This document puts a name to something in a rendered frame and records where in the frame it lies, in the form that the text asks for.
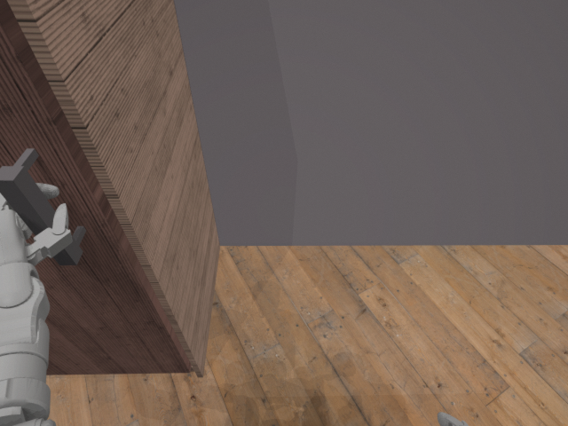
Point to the handle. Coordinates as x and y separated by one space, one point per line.
26 198

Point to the wardrobe door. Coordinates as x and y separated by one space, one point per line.
104 316

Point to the robot left hand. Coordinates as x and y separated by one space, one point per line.
14 233

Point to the left robot forearm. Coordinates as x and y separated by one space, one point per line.
24 345

